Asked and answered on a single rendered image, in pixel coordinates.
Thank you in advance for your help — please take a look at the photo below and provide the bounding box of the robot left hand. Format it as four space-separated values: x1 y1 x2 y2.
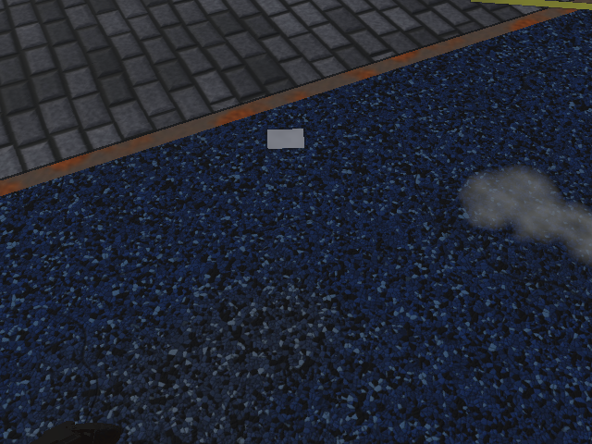
30 421 121 444

